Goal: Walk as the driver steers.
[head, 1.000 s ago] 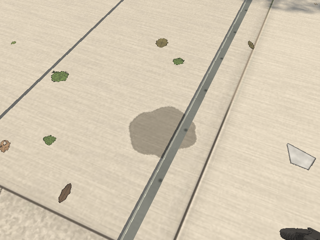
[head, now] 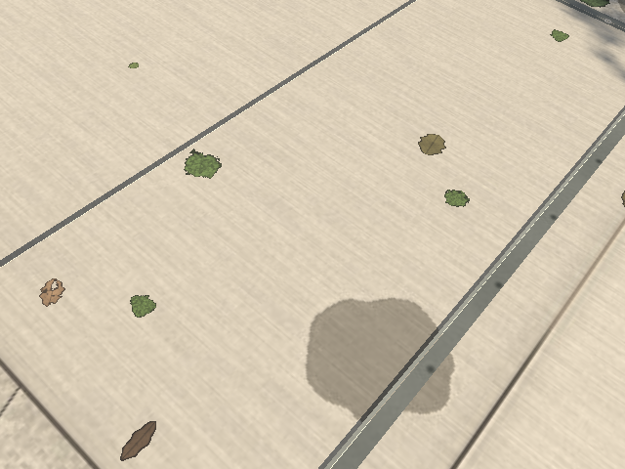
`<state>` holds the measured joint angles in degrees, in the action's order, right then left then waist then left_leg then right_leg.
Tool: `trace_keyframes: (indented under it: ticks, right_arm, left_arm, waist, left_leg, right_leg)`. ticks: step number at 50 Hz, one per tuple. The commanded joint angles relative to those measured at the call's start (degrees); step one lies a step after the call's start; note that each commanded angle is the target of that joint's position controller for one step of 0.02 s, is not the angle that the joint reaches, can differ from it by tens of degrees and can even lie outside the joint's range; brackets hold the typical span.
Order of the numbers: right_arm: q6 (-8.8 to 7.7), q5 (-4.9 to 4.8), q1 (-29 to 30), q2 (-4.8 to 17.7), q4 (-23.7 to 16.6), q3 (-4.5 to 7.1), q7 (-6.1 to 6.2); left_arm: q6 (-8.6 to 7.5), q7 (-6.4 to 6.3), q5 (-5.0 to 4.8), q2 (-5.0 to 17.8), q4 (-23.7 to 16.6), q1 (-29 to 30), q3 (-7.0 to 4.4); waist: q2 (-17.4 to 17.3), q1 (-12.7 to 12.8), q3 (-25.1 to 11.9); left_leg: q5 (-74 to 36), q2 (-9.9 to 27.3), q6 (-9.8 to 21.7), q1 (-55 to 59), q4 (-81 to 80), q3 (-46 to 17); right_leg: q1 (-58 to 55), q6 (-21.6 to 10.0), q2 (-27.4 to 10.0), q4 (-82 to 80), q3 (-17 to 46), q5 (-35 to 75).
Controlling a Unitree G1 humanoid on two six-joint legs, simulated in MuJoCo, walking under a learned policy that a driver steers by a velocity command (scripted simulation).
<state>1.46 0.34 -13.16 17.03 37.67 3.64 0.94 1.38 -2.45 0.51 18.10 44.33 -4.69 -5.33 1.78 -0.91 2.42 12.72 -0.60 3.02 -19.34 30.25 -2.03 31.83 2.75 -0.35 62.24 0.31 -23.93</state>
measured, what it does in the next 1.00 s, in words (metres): steps on the spot, turning left: right foot, then left foot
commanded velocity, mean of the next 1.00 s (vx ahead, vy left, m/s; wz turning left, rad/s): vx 0.01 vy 0.00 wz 0.59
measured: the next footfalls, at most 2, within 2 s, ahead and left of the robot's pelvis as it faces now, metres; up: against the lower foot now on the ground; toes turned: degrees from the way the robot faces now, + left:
right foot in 0.32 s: +0.08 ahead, -0.14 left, +0.00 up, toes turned +17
left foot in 0.74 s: -0.01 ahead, +0.12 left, +0.00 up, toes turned +28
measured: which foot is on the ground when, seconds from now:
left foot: down 0.00-0.32, up 0.34-0.72, down 0.74-1.00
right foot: up 0.00-0.30, down 0.32-0.74, up 0.76-1.00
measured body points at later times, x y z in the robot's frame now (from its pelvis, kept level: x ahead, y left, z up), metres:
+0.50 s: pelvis +0.01 -0.04 +0.00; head +0.05 -0.05 +0.45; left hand +0.07 +0.27 -0.09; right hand +0.24 -0.28 -0.10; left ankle -0.05 +0.09 -0.65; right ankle +0.04 -0.15 -0.74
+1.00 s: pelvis -0.02 +0.01 +0.01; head +0.00 +0.07 +0.45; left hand -0.05 +0.35 -0.11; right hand +0.28 -0.13 -0.06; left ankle -0.05 +0.10 -0.74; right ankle +0.08 -0.12 -0.67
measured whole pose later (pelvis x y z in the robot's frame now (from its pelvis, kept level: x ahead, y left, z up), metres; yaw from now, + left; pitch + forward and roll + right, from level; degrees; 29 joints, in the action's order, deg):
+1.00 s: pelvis -0.02 +0.01 +0.01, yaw +35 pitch +2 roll -2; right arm 1.5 -0.2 -11.2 17.6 33.0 3.5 1.3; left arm 1.1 -1.5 0.1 19.2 42.3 -5.4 -5.1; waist 1.7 -0.2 3.6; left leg 11.1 -3.0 3.1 -16.1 25.6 -5.9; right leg 29.5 4.8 -0.2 57.5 2.9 -20.1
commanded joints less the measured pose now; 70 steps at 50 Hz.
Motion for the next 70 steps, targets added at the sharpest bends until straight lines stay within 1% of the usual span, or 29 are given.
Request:
trace_keyframes:
  ticks: [1, 5, 11, 15, 16, 17, 18, 19, 22, 25, 29, 34, 36, 37, 38, 39, 40, 42, 43, 50, 57, 60, 61, 62, 63, 64, 65, 67, 70]
  right_arm:
    - [-0.92, -0.24, 2.4, 8.8, -5.2, 2.21, 1.08]
    - [-0.26, -0.67, 1.1, 10.1, -5.6, 2.91, 1.75]
    - [0.7, -0.74, 2.6, 10.7, -6.9, 3.41, 0.9]
    - [1.36, -2.06, 5.7, 10.1, -7.8, 3.33, 0.9]
    - [1.38, -1.98, 4.6, 8.5, -8.0, 2.95, 1.06]
    - [1.24, -1.41, 1.5, 5.1, -8.4, 2.06, 0.87]
    - [0.63, -1.22, 1.9, 9.4, -9.0, 3.45, 0.87]
    - [0.48, -0.87, 0.5, 13.1, -7.5, 4.77, 0.77]
    - [1.84, -1.21, -0.9, 9.9, -5.1, 4.49, 0.67]
    - [1.82, -2.05, 3.4, 6.9, -7.2, 3.3, 0.21]
    - [1.69, -1.38, 5.8, 5.3, -9.1, 2.2, -0.49]
    - [2.25, -1.6, 3.6, 6.5, -9.3, 2.62, -1.48]
    - [2.41, -1.48, -0.3, 6.7, -8.0, 3.2, -1.67]
    - [2.31, -1.35, -2.7, 8.9, -7.3, 4.13, -1.13]
    - [1.93, -1.2, -4.9, 16.2, -8.3, 5.8, -0.09]
    - [0.43, 0.89, -4.0, 16.7, -9.6, 5.22, -0.71]
    - [-0.83, 1.2, -3.4, 13.8, -9.2, 4.46, -1.23]
    - [-1.48, -0.43, 1.6, 10.9, -8.6, 3.56, -0.7]
    - [-1.26, -1.05, 3.4, 10.3, -8.8, 3.1, -0.34]
    - [-0.62, -0.43, 3.4, 10.0, -8.6, 2.62, 0.94]
    - [0.02, 0.06, 4.3, 9.2, -7.2, 1.77, -0.07]
    - [0.03, -0.65, 5.8, 6.3, -6.4, 0.39, -0.17]
    - [-0.33, -0.04, 3.5, 4.3, -5.4, -0.3, -0.21]
    - [-0.65, 0.98, 1.0, 2.8, -5.1, -0.81, -0.35]
    - [-1.13, 0.04, 3.0, 4.6, -6.6, -0.11, -0.09]
    - [-1.62, -0.45, 7.0, 8.8, -7.1, 0.93, 0.24]
    - [-2.02, -1.12, 8.1, 9.7, -7.1, 1.76, 0.19]
    - [-2.48, -0.9, 5.6, 7.7, -5.6, 1.7, -0.35]
    - [-4.23, -0.89, 8.0, 3.0, -5.3, 0.34, -1.43]
  left_arm:
    - [-1.09, -0.17, -0.35, 4.3, -3.4, 0.4, -1.24]
    - [-1.48, 0.29, -0.63, 2.7, -4.0, 2.8, -0.38]
    - [-2.42, 1.64, -1.22, 3.9, -3.9, 1.8, -0.46]
    - [-3.34, 2.59, -1.12, 4.5, -2.7, -3.3, -0.97]
    - [-3.25, 2.41, -0.52, 7.0, -2.3, -5.2, -1.72]
    - [-2.68, 1.87, 0.46, 11.7, -3.0, -3.7, -2.51]
    - [-2.69, 2.06, 2.03, 11.1, -3.4, -3.3, -2.38]
    - [-2.9, 1.86, 1.64, 8.1, -4.9, -0.4, -1.47]
    - [-2.39, 0.82, -0.47, 4.4, -5.8, 2.9, -0.25]
    - [-1.45, 0.05, 0.21, 5.5, -5.3, -0.7, -0.43]
    - [-0.71, 0.3, 0.06, 8.4, -5.2, -2.0, -1.4]
    - [-0.75, 1.54, -1.48, 10.5, -5.0, -1.4, -2.1]
    - [-0.97, 1.68, -2.65, 9.6, -4.5, -0.8, -1.89]
    - [-1.22, 1.96, -2.17, 7.2, -3.1, -4.4, -1.29]
    - [-1.34, 2.23, 1.14, 3.0, -5.0, -4.5, 0.19]
    - [-1.51, 1.58, 1.04, 4.0, -7.6, 1.2, 0.04]
    - [-1.3, 1.2, -0.11, 6.6, -7.6, 3.0, -0.74]
    - [-1.01, 0.61, -0.42, 6.9, -6.3, 1.5, -1.2]
    - [-0.87, 0.42, 0.01, 7.4, -6.1, 0.9, -1.39]
    - [-1.01, 0.93, -0.49, 4.8, -5.6, 0.0, -0.43]
    - [-1.73, 1.98, -0.99, 4.6, -6.3, 0.0, 0.09]
    - [-2.64, 2.83, -0.41, 2.6, -5.2, -4.4, 0.82]
    - [-2.89, 2.86, 0.56, 3.5, -5.0, -5.8, 0.89]
    - [-2.87, 2.58, 1.01, 7.3, -5.3, -7.5, 0.38]
    - [-2.9, 2.71, 0.84, 10.3, -3.4, -9.6, -0.5]
    - [-3.32, 2.57, 0.39, 10.0, -4.3, -9.1, -0.58]
    - [-3.59, 1.93, 0.21, 9.3, -3.7, -9.7, -0.39]
    - [-4.13, 1.06, -1.22, 8.0, -3.3, -10.1, 0.0]
    - [-4.19, 0.8, -1.25, 6.7, -3.1, -11.6, 0.29]
  waist:
    - [-8.8, 1.4, -9.0]
    - [-9.3, -0.2, -8.8]
    - [-11.2, -0.6, -7.8]
    - [-10.5, 2.6, -8.6]
    - [-7.2, 2.3, -9.6]
    - [7.8, -1.0, -9.1]
    - [14.2, -0.1, -6.8]
    - [8.4, -0.7, -5.9]
    - [5.7, -0.9, -3.6]
    - [6.9, 1.9, -3.6]
    - [8.1, 3.7, -5.7]
    - [8.9, 2.5, -5.8]
    - [7.2, -0.3, -6.3]
    - [1.5, -0.6, -7.4]
    - [-17.1, 0.4, -8.6]
    - [-18.7, -2.2, -10.2]
    - [-12.0, -3.2, -9.8]
    - [-8.0, -0.2, -6.7]
    - [-8.8, 0.7, -6.1]
    - [-9.8, 0.5, -7.6]
    - [-10.6, -0.9, -6.1]
    - [-8.7, 2.4, -7.7]
    - [-5.8, 2.1, -8.6]
    - [3.7, 0.2, -8.8]
    - [12.6, 0.6, -5.6]
    - [11.3, 3.7, -0.3]
    - [10.1, 3.9, 2.1]
    - [7.9, 2.9, 2.4]
    - [6.3, 4.3, 0.8]
  left_leg:
    - [-20.3, 12.2, 9.1, 11.5, -10.3, -15.7]
    - [-15.9, 11.5, 9.4, 13.8, -9.5, -18.2]
    - [-14.4, 10.5, 10.2, 10.0, -8.6, -24.9]
    - [-14.9, 7.0, 6.7, 8.1, -4.6, -26.5]
    - [-6.5, 4.2, 3.8, 2.8, -0.7, -23.9]
    - [12.7, -3.9, 0.0, -7.1, 11.3, -13.6]
    - [24.9, -6.9, -3.1, -14.3, 23.5, -7.8]
    - [21.6, -3.5, -4.7, -14.5, 32.7, -8.4]
    - [12.9, -2.3, -7.8, -17.2, 40.3, -6.5]
    - [9.9, -0.6, -9.2, -18.2, 34.5, -2.1]
    - [10.8, 2.5, -9.2, -12.6, 22.8, 0.8]
    - [7.9, 2.0, -6.1, -2.7, 8.9, 4.8]
    - [-0.9, 0.2, -2.8, 5.6, -3.0, 6.3]
    - [-9.8, 1.0, -0.6, 13.9, -7.9, 2.6]
    - [-33.8, 16.1, 5.4, 24.9, -8.1, -18.1]
    - [-36.9, 23.9, 17.1, 19.8, -8.9, -29.1]
    - [-31.5, 21.2, 16.9, 18.4, -10.2, -24.8]
    - [-21.4, 14.9, 10.7, 15.5, -10.2, -17.9]
    - [-21.7, 13.6, 9.8, 13.8, -10.3, -16.8]
    - [-16.0, 11.0, 9.9, 13.3, -10.2, -17.4]
    - [-13.1, 10.9, 10.3, 8.4, -8.2, -21.5]
    - [-7.2, 7.8, 7.0, 5.9, -6.3, -20.6]
    - [2.9, 5.0, 3.8, 2.0, -4.8, -18.5]
    - [15.3, -1.1, 0.4, -3.3, 4.4, -11.9]
    - [18.7, -5.3, -1.9, -8.4, 10.0, -3.2]
    - [19.1, -2.7, -3.5, -13.0, 18.8, -2.8]
    - [18.1, -1.6, -3.8, -17.5, 24.9, -3.5]
    - [13.1, 0.9, -4.3, -22.1, 27.9, -3.3]
    - [6.7, 1.5, -4.5, -17.3, 19.6, 1.2]
  right_leg:
    - [4.2, 0.9, 0.0, 1.6, 3.4, 4.1]
    - [2.2, 2.1, 0.9, -11.1, 4.4, 5.1]
    - [-6.6, 1.3, 2.7, -22.5, 4.9, 2.5]
    - [-17.4, -1.1, 2.6, -40.4, 3.7, 12.9]
    - [-24.4, -3.3, -3.3, -42.8, 7.3, 17.7]
    - [-29.5, -9.4, -15.5, -43.9, 19.5, 27.0]
    - [-25.7, -18.5, -23.0, -45.6, 28.9, 33.1]
    - [-24.2, -19.0, -22.5, -45.1, 25.0, 32.9]
    - [-24.8, -14.2, -14.6, -43.3, 12.6, 30.1]
    - [-28.3, -15.1, -13.5, -43.9, 7.7, 32.2]
    - [-30.5, -15.8, -15.8, -43.5, 4.7, 34.0]
    - [-27.6, -14.2, -17.6, -41.1, 1.8, 33.9]
    - [-24.5, -10.5, -16.2, -35.5, -1.2, 29.8]
    - [-18.8, -6.3, -13.5, -28.2, -5.0, 22.6]
    - [-2.2, -0.3, -6.3, -9.6, -10.0, -4.7]
    - [5.7, 1.5, -0.2, 2.4, -1.7, -16.4]
    - [6.1, 1.1, -1.6, 7.6, 2.3, -13.7]
    - [6.2, 0.2, -3.1, 5.2, 3.7, -4.3]
    - [5.0, 0.6, -2.8, 4.1, 3.7, -1.1]
    - [-0.2, 2.6, -0.3, -9.2, 3.6, 4.9]
    - [-10.0, 1.1, -0.2, -21.5, 2.5, 2.0]
    - [-21.3, -1.0, 0.1, -39.2, 1.2, 13.7]
    - [-27.4, -2.4, -3.3, -40.4, 3.9, 17.4]
    - [-30.7, -6.5, -11.8, -42.1, 12.9, 16.5]
    - [-25.3, -14.8, -16.9, -47.7, 24.1, -3.0]
    - [-23.4, -17.7, -19.4, -52.9, 29.7, -14.8]
    - [-23.7, -17.4, -19.5, -54.1, 30.8, -17.0]
    - [-28.2, -15.3, -17.1, -53.4, 26.3, -12.4]
    - [-28.1, -13.1, -12.2, -53.4, 16.4, -1.2]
